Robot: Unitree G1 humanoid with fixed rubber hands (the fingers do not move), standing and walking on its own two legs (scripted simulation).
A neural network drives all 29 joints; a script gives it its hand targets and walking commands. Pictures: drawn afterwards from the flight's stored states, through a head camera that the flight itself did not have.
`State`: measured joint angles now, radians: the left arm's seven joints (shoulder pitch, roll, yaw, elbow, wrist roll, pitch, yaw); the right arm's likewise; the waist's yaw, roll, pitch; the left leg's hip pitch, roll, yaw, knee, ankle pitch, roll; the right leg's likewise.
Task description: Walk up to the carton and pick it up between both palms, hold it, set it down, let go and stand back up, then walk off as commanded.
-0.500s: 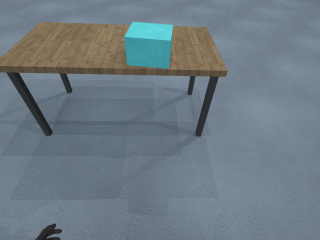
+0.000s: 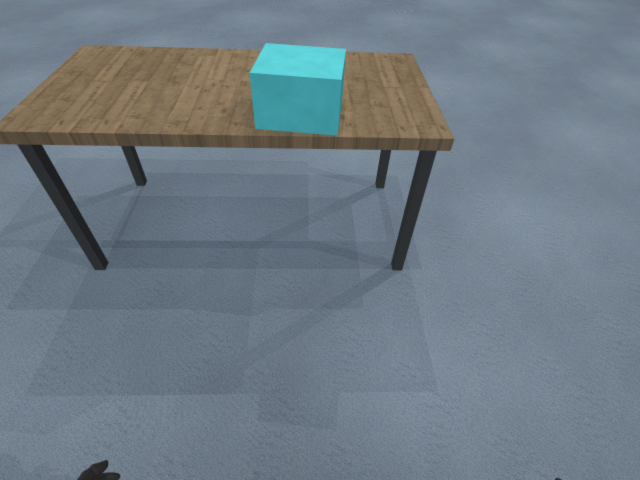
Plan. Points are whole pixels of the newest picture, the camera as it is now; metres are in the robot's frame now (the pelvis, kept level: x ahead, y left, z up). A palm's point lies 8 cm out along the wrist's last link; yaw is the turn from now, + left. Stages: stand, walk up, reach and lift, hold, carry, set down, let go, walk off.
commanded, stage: stand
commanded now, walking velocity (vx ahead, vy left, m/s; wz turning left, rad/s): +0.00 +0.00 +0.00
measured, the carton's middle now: (301, 88) +1.15 +0.08 -0.04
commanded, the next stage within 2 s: none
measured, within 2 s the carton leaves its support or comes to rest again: neither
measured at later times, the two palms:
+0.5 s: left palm out of the picture +0.11 +0.31 -0.10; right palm out of the picture +0.09 -0.31 -0.08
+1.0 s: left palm out of the picture +0.11 +0.31 -0.10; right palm out of the picture +0.09 -0.31 -0.08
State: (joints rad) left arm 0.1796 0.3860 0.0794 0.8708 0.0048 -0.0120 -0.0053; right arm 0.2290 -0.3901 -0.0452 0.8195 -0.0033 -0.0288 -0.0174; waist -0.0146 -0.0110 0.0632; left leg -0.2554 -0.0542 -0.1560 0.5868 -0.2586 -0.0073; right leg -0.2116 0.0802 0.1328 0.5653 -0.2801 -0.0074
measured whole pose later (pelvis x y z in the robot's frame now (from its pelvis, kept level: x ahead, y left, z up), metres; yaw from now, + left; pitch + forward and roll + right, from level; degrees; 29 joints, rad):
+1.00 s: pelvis +0.01 +0.00 +0.00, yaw +0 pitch -3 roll -1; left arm 0.18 0.39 0.08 0.90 0.00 -0.01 -0.01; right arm 0.22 -0.39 -0.04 0.85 0.00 -0.03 -0.02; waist -0.01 0.00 0.05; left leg -0.25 -0.05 -0.16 0.56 -0.25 -0.01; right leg -0.21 0.08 0.13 0.53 -0.27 -0.01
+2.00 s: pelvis +0.00 +0.00 +0.00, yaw +0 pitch -3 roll -1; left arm 0.18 0.39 0.08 0.92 0.00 -0.01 -0.01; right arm 0.21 -0.38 -0.04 0.88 0.00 -0.02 -0.02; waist -0.01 0.00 0.05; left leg -0.25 -0.05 -0.16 0.54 -0.24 -0.01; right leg -0.20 0.08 0.13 0.51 -0.25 -0.01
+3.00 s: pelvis +0.01 +0.00 +0.01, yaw +0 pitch -2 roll -1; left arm 0.18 0.39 0.08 0.93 0.00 -0.01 -0.01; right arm 0.20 -0.38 -0.04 0.88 0.00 -0.02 -0.02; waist -0.01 0.02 0.04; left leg -0.24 -0.04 -0.16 0.52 -0.23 -0.01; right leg -0.20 0.08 0.13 0.50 -0.25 -0.01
